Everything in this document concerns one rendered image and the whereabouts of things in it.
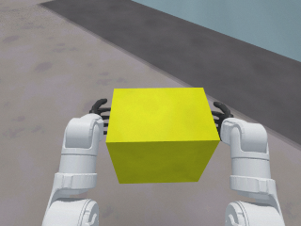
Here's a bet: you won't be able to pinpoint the left robot upper arm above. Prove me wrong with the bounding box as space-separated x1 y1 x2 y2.
43 197 99 226

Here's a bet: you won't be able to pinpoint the right robot upper arm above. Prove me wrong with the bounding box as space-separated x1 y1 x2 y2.
225 201 284 226

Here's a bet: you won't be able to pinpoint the carton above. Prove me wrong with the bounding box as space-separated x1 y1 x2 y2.
105 88 220 184

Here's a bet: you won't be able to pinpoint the robot left forearm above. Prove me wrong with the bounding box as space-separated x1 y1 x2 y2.
41 113 104 226

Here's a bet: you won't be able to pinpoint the right robot hand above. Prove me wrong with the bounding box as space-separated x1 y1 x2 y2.
211 102 234 141

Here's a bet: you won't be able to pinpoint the robot right forearm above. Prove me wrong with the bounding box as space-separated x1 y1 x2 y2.
220 118 285 226

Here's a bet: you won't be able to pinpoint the left robot hand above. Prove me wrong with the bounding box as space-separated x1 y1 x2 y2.
88 98 111 135

